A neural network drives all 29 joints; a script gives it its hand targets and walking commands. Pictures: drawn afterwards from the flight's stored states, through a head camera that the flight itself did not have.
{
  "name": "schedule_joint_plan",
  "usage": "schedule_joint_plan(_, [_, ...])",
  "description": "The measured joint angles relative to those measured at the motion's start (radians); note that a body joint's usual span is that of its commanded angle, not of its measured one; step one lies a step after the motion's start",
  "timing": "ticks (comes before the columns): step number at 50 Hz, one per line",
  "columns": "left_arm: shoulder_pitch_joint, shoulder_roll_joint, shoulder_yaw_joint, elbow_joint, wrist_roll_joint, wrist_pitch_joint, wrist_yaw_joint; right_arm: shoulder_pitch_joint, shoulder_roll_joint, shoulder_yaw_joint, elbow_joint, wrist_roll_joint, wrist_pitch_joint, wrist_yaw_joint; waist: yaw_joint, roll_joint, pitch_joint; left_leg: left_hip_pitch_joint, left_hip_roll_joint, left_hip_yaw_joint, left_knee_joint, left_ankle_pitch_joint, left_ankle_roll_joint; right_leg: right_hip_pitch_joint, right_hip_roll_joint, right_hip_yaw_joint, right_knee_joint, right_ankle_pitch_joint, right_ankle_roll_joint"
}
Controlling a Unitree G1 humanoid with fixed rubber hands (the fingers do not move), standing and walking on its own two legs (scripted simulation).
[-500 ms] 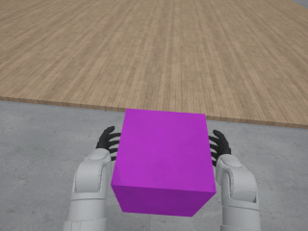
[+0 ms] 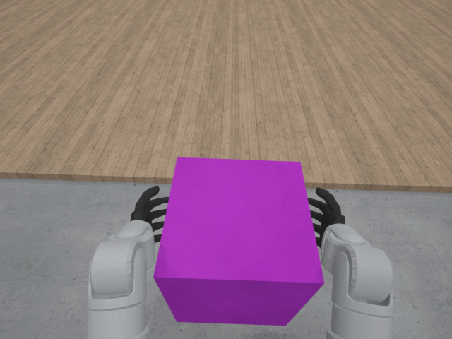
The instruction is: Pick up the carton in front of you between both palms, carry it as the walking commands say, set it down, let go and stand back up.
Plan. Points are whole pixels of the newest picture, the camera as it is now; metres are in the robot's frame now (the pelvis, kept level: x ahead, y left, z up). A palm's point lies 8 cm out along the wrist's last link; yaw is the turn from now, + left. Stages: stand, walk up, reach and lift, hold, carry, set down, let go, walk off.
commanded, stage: carry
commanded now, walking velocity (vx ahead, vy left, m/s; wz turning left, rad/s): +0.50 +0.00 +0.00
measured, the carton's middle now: (234, 246) +0.28 -0.01 +0.02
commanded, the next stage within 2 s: none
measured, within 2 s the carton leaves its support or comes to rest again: neither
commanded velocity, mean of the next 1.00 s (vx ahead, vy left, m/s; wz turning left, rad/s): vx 0.50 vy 0.00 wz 0.00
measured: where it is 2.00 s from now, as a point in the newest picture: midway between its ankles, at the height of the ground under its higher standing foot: (232, 157)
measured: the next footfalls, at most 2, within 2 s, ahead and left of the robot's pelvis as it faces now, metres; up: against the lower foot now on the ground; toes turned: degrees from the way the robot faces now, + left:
right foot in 0.08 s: +0.24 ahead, -0.11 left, +0.00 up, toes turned -10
left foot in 0.60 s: +0.57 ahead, +0.11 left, +0.00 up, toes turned +11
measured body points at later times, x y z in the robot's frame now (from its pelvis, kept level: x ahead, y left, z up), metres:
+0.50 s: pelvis +0.33 -0.03 +0.00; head +0.33 -0.04 +0.45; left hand +0.59 +0.13 +0.08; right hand +0.61 -0.17 +0.08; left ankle +0.47 +0.11 -0.70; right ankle +0.20 -0.11 -0.74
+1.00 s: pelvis +0.67 -0.03 -0.02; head +0.67 -0.04 +0.43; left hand +1.01 +0.12 +0.15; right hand +1.01 -0.19 +0.15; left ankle +0.53 +0.10 -0.74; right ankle +0.81 -0.11 -0.74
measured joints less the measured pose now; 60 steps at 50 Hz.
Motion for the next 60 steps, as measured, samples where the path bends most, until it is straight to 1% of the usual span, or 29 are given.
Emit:
schedule_joint_plan(3, [-0.002, 0.0, 0.0, -0.005, -0.001, -0.003, -0.001, -0.008, 0.001, -0.002, -0.008, -0.003, 0.003, 0.001, 0.004, 0.009, 0.01, 0.068, 0.025, -0.011, 0.037, -0.086, -0.035, 0.044, 0.019, -0.058, -0.123, 0.066, -0.008])
schedule_joint_plan(4, [-0.009, -0.001, 0.002, 0.001, -0.003, -0.007, -0.001, -0.01, 0.001, -0.004, -0.012, -0.006, 0.004, 0.001, 0.007, 0.007, 0.016, 0.072, 0.035, -0.013, 0.101, -0.134, -0.045, 0.08, 0.026, -0.075, -0.161, 0.057, -0.013])
schedule_joint_plan(5, [-0.015, -0.002, -0.001, 0.012, -0.002, -0.016, -0.002, -0.011, 0.0, -0.01, -0.01, -0.007, -0.002, 0.003, 0.013, 0.014, 0.022, 0.047, 0.058, -0.013, 0.213, -0.183, -0.048, 0.095, 0.033, -0.087, -0.153, 0.103, -0.036])
schedule_joint_plan(6, [-0.02, -0.003, -0.006, 0.033, 0.002, -0.028, -0.003, -0.01, -0.004, -0.016, 0.002, -0.009, -0.011, 0.007, 0.024, 0.025, 0.031, -0.007, 0.076, -0.034, 0.369, -0.179, -0.042, 0.094, 0.039, -0.1, -0.104, 0.09, -0.064])
schedule_joint_plan(8, [-0.02, -0.003, -0.015, 0.068, 0.007, -0.042, -0.004, 0.0, -0.01, -0.02, 0.022, -0.013, -0.021, 0.013, 0.042, 0.021, 0.06, -0.157, 0.049, -0.096, 0.685, -0.161, -0.016, 0.122, 0.039, -0.107, -0.077, 0.028, -0.095])
schedule_joint_plan(9, [-0.01, -0.002, -0.018, 0.073, 0.006, -0.046, -0.004, 0.011, -0.007, -0.018, 0.024, -0.016, -0.024, 0.013, 0.045, 0.015, 0.072, -0.234, 0.033, -0.109, 0.799, -0.145, -0.001, 0.147, 0.038, -0.109, -0.097, 0.011, -0.099])
schedule_joint_plan(11, [0.013, 0.001, -0.016, 0.061, 0.0, -0.051, -0.005, 0.033, -0.002, -0.002, 0.021, -0.019, -0.036, 0.013, 0.051, 0.003, 0.091, -0.365, 0.028, -0.1, 0.897, -0.081, 0.021, 0.21, 0.041, -0.113, -0.169, 0.014, -0.085])
schedule_joint_plan(13, [0.036, 0.003, -0.019, 0.034, -0.003, -0.065, -0.006, 0.043, -0.005, 0.015, 0.008, -0.017, -0.05, 0.012, 0.061, -0.009, 0.104, -0.453, 0.032, -0.08, 0.853, -0.038, 0.025, 0.278, 0.044, -0.108, -0.245, 0.017, -0.088])
schedule_joint_plan(18, [0.071, 0.005, -0.019, -0.01, -0.007, -0.097, -0.011, 0.062, -0.006, 0.046, -0.014, -0.021, -0.085, 0.015, 0.072, -0.027, 0.086, -0.58, 0.051, -0.05, 0.623, 0.094, 0.014, 0.426, 0.045, -0.079, -0.377, -0.005, -0.072])
schedule_joint_plan(21, [0.077, 0.006, -0.025, -0.018, -0.012, -0.103, -0.013, 0.077, -0.008, 0.052, -0.04, -0.027, -0.084, 0.015, 0.061, -0.024, 0.07, -0.602, 0.056, -0.028, 0.496, 0.193, 0.007, 0.52, 0.046, -0.07, -0.42, -0.046, -0.053])
schedule_joint_plan(25, [0.083, 0.006, -0.035, -0.043, -0.009, -0.088, -0.017, 0.087, -0.008, 0.053, -0.073, -0.022, -0.064, 0.011, 0.04, -0.02, 0.051, -0.577, 0.046, 0.011, 0.367, 0.273, 0.018, 0.64, 0.046, -0.061, -0.437, -0.131, -0.021])
schedule_joint_plan(28, [0.074, 0.006, -0.031, -0.079, -0.013, -0.059, -0.013, 0.07, -0.008, 0.052, -0.103, -0.01, -0.034, 0.001, 0.037, -0.032, 0.047, -0.513, 0.035, 0.031, 0.3, 0.26, 0.03, 0.71, 0.037, -0.037, -0.401, -0.219, 0.008])
schedule_joint_plan(30, [0.052, 0.007, -0.021, -0.098, -0.013, -0.041, -0.011, 0.042, -0.005, 0.045, -0.11, -0.005, -0.022, -0.001, 0.023, -0.051, 0.049, -0.454, 0.015, 0.051, 0.281, 0.223, 0.046, 0.702, 0.007, -0.038, -0.248, -0.32, 0.024])
schedule_joint_plan(31, [0.035, 0.007, -0.007, -0.098, -0.017, -0.034, -0.01, 0.023, -0.003, 0.042, -0.101, 0.0, -0.02, -0.006, 0.012, -0.072, 0.058, -0.458, 0.007, 0.061, 0.334, 0.188, 0.055, 0.649, -0.022, -0.026, -0.095, -0.319, 0.025])
schedule_joint_plan(32, [0.019, 0.009, 0.003, -0.098, -0.019, -0.026, -0.007, 0.003, 0.0, 0.036, -0.089, 0.003, -0.018, -0.008, 0.002, -0.074, 0.071, -0.457, 0.009, 0.062, 0.372, 0.145, 0.061, 0.569, -0.021, 0.015, 0.094, -0.303, 0.021])
schedule_joint_plan(34, [-0.003, 0.003, 0.013, -0.11, -0.021, -0.008, 0.002, -0.015, 0.003, 0.025, -0.093, 0.014, -0.011, -0.013, -0.004, -0.062, 0.1, -0.422, 0.016, 0.061, 0.363, 0.1, 0.061, 0.394, 0.011, 0.086, 0.409, -0.263, 0.005])
schedule_joint_plan(36, [-0.021, -0.004, 0.013, -0.126, -0.019, 0.004, 0.004, -0.019, 0.004, 0.014, -0.122, 0.019, -0.001, -0.014, -0.007, -0.049, 0.119, -0.364, 0.014, 0.055, 0.301, 0.099, 0.051, 0.257, 0.023, 0.099, 0.528, -0.214, -0.011])
schedule_joint_plan(39, [-0.056, -0.008, 0.014, -0.132, -0.018, 0.004, 0.004, -0.045, 0.008, -0.01, -0.147, 0.022, 0.007, -0.015, -0.005, -0.044, 0.118, -0.274, 0.008, 0.048, 0.198, 0.099, 0.04, 0.115, 0.007, 0.087, 0.447, -0.144, -0.025])
schedule_joint_plan(42, [-0.119, -0.017, 0.034, -0.156, -0.017, 0.005, 0.006, -0.106, 0.012, -0.039, -0.173, 0.031, 0.01, -0.016, 0.002, -0.046, 0.117, -0.196, 0.007, 0.039, 0.144, 0.074, 0.027, 0.033, -0.009, 0.071, 0.286, -0.074, -0.02])
schedule_joint_plan(44, [-0.174, 0.002, 0.042, -0.142, -0.016, 0.01, 0.006, -0.166, -0.01, -0.038, -0.152, 0.032, 0.013, -0.016, 0.008, -0.045, 0.106, -0.149, 0.005, 0.035, 0.125, 0.046, 0.015, 0.003, -0.016, 0.056, 0.169, -0.023, -0.018])
schedule_joint_plan(46, [-0.231, 0.033, 0.045, -0.094, -0.02, 0.026, 0.011, -0.235, -0.038, -0.036, -0.092, 0.029, 0.028, -0.022, 0.011, -0.041, 0.098, -0.096, 0.005, 0.03, 0.115, 0.011, -0.002, 0.0, -0.013, 0.039, 0.061, 0.009, -0.02])
schedule_joint_plan(49, [-0.324, 0.077, 0.051, 0.015, -0.032, 0.061, 0.021, -0.34, -0.076, -0.046, 0.026, 0.028, 0.063, -0.024, 0.018, -0.023, 0.085, -0.026, 0.019, 0.02, 0.151, -0.074, -0.033, 0.033, 0.009, -0.007, -0.069, 0.051, -0.038])
schedule_joint_plan(51, [-0.415, 0.095, 0.057, 0.127, -0.041, 0.072, 0.029, -0.41, -0.115, -0.057, 0.107, 0.03, 0.088, -0.026, 0.027, -0.021, 0.078, -0.032, 0.036, 0.012, 0.296, -0.167, -0.039, 0.081, 0.021, -0.025, -0.122, 0.084, -0.062])
schedule_joint_plan(52, [-0.454, 0.098, 0.06, 0.188, -0.041, 0.069, 0.032, -0.445, -0.139, -0.064, 0.161, 0.039, 0.092, -0.025, 0.036, -0.01, 0.084, -0.077, 0.048, -0.015, 0.436, -0.175, -0.028, 0.072, 0.025, -0.033, -0.068, 0.105, -0.081])
schedule_joint_plan(53, [-0.485, 0.1, 0.063, 0.245, -0.043, 0.068, 0.037, -0.475, -0.162, -0.069, 0.216, 0.051, 0.095, -0.025, 0.048, -0.001, 0.096, -0.14, 0.04, -0.057, 0.593, -0.183, -0.011, 0.069, 0.032, -0.038, -0.024, 0.076, -0.097])
schedule_joint_plan(55, [-0.52, 0.112, 0.067, 0.314, -0.046, 0.084, 0.042, -0.525, -0.184, -0.072, 0.308, 0.065, 0.105, -0.025, 0.055, 0.004, 0.124, -0.28, 0.017, -0.107, 0.858, -0.171, 0.025, 0.097, 0.045, -0.043, -0.024, 0.019, -0.112])
schedule_joint_plan(56, [-0.531, 0.117, 0.069, 0.326, -0.054, 0.093, 0.046, -0.545, -0.188, -0.076, 0.332, 0.067, 0.112, -0.026, 0.056, 0.006, 0.14, -0.348, 0.013, -0.114, 0.938, -0.136, 0.04, 0.117, 0.052, -0.047, -0.048, 0.008, -0.114])
schedule_joint_plan(58, [-0.548, 0.127, 0.08, 0.318, -0.068, 0.098, 0.052, -0.587, -0.183, -0.09, 0.343, 0.065, 0.117, -0.032, 0.053, 0.011, 0.172, -0.46, 0.017, -0.114, 0.989, -0.062, 0.053, 0.158, 0.062, -0.056, -0.103, 0.011, -0.11])
schedule_joint_plan(60, [-0.576, 0.128, 0.108, 0.3, -0.072, 0.092, 0.057, -0.632, -0.178, -0.101, 0.347, 0.061, 0.107, -0.035, 0.058, 0.006, 0.202, -0.544, 0.021, -0.108, 0.977, -0.023, 0.053, 0.192, 0.071, -0.055, -0.143, 0.004, -0.117])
